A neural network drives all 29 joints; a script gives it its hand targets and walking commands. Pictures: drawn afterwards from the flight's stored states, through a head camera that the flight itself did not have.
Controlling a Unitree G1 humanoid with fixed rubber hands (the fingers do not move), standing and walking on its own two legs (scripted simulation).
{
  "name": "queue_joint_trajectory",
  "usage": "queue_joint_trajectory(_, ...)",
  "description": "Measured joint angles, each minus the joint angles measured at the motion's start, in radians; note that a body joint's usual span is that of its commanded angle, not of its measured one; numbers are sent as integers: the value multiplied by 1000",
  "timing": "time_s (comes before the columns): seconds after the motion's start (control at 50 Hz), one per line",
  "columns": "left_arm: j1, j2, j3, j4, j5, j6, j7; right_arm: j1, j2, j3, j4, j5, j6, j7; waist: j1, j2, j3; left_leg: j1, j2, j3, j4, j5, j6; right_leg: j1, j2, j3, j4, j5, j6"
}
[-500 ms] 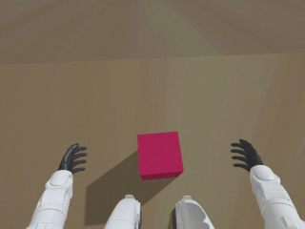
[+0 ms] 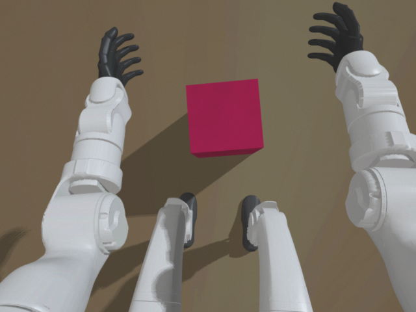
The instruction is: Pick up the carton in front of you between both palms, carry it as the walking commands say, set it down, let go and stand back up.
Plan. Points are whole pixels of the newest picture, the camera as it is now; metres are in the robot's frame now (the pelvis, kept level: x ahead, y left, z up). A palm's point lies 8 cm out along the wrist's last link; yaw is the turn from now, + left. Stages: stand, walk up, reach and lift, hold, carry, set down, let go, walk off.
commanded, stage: reach and lift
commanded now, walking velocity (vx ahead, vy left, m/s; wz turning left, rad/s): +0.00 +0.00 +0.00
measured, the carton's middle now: (223, 124) +0.49 +0.00 -0.51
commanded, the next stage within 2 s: none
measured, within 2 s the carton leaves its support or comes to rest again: leaves its support in 1.74 s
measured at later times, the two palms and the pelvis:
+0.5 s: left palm (147, 115) +0.48 +0.21 -0.31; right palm (296, 106) +0.51 -0.18 -0.32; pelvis +0.01 +0.01 -0.16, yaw +2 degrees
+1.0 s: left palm (161, 119) +0.49 +0.20 -0.44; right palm (277, 115) +0.51 -0.17 -0.46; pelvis -0.02 +0.01 -0.27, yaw +3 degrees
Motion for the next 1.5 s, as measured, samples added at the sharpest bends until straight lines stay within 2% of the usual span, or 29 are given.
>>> queue_joint_trajectory(0.14,17,-43,68,9,77,-65,-15,6,33,-65,19,-65,-61,-5,1,5,-54,-113,-1,3,36,-20,2,-114,-1,4,37,-19,2)
queue_joint_trajectory(0.26,63,-42,69,45,82,-134,-23,72,68,-72,23,-67,-122,-37,-13,3,-125,-290,-2,0,203,-100,2,-289,-1,3,199,-98,3)
queue_joint_trajectory(0.38,86,-18,-9,24,-3,-178,4,121,52,12,-39,25,-164,-77,-22,7,-115,-483,-12,-3,407,-169,3,-479,-8,5,405,-170,8)
queue_joint_trajectory(0.52,62,35,-126,-41,-130,-160,42,100,-8,104,-101,137,-155,-104,-22,12,-18,-627,-21,1,628,-208,4,-623,-11,15,628,-212,13)
queue_joint_trajectory(0.6,-1,53,-158,-12,-165,-144,57,36,-33,122,-57,166,-143,-106,-25,13,39,-679,-24,1,727,-207,3,-674,-11,17,728,-213,14)
queue_joint_trajectory(0.74,-146,65,-173,122,-177,-142,62,-115,-66,158,83,206,-142,-107,-24,12,160,-740,-24,-1,838,-183,0,-737,-8,17,839,-186,12)
queue_joint_trajectory(0.84,-251,99,-203,229,-193,-151,58,-204,-85,190,164,232,-158,-113,-16,22,256,-766,-29,-4,893,-172,-4,-763,-11,15,896,-177,8)
queue_joint_trajectory(0.92,-297,139,-232,233,-247,-175,60,-235,-96,221,175,254,-178,-123,-10,36,316,-776,-34,-4,932,-176,-9,-773,-16,16,939,-186,4)
queue_joint_trajectory(0.98,-316,149,-288,261,-300,-179,48,-235,-87,240,166,261,-192,-129,-20,49,339,-782,-44,-6,956,-184,-12,-774,-25,15,967,-202,1)
queue_joint_trajectory(1.04,-311,157,-313,252,-315,-184,51,-220,-79,235,149,254,-196,-137,-32,53,337,-784,-48,-10,974,-198,-13,-772,-28,11,983,-219,1)
queue_joint_trajectory(1.14,-268,124,-315,234,-304,-203,57,-147,-82,232,93,273,-206,-134,-40,55,283,-774,-49,-16,980,-223,-11,-756,-29,5,984,-244,4)
queue_joint_trajectory(1.22,-227,77,-254,270,-244,-208,55,-119,-41,235,132,254,-197,-114,-43,43,224,-767,-42,-17,968,-234,-9,-752,-22,4,968,-249,6)
queue_joint_trajectory(1.3,-222,58,-214,282,-197,-215,58,-132,-13,223,147,229,-197,-113,-36,34,212,-764,-36,-11,949,-228,-8,-755,-16,9,950,-237,7)
queue_joint_trajectory(1.42,-290,57,-274,290,-234,-223,52,-196,6,226,172,217,-222,-143,-35,44,261,-764,-47,-5,930,-200,-7,-752,-26,16,939,-220,7)
queue_joint_trajectory(1.5,-337,46,-246,318,-238,-229,94,-238,13,235,196,213,-225,-153,-44,51,283,-767,-50,-10,935,-193,-7,-751,-29,12,941,-215,8)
